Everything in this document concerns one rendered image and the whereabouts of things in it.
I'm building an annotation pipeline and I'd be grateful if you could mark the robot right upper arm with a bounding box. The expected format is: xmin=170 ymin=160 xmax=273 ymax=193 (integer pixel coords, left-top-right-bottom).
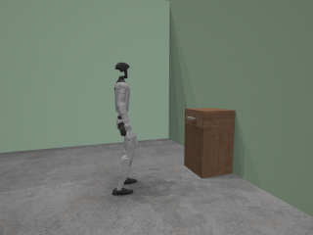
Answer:
xmin=117 ymin=82 xmax=128 ymax=108

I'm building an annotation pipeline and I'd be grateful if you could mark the right robot hand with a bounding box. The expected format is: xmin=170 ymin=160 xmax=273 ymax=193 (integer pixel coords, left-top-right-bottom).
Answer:
xmin=126 ymin=129 xmax=139 ymax=150

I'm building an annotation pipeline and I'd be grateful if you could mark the cabinet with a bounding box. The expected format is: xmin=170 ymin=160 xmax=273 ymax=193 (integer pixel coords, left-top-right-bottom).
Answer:
xmin=184 ymin=108 xmax=236 ymax=179

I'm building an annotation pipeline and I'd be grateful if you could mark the drawer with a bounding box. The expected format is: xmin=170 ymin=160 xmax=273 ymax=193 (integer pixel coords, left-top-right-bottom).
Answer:
xmin=186 ymin=110 xmax=203 ymax=127

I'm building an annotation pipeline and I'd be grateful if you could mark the robot right forearm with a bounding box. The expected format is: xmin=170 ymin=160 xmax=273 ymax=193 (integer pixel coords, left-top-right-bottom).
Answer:
xmin=119 ymin=103 xmax=132 ymax=131

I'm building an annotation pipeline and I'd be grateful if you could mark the humanoid robot torso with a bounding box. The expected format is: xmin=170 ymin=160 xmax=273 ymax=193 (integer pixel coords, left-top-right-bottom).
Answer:
xmin=114 ymin=80 xmax=130 ymax=130

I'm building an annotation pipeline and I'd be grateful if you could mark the right robot foot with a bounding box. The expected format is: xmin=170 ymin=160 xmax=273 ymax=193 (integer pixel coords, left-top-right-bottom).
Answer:
xmin=112 ymin=187 xmax=133 ymax=196

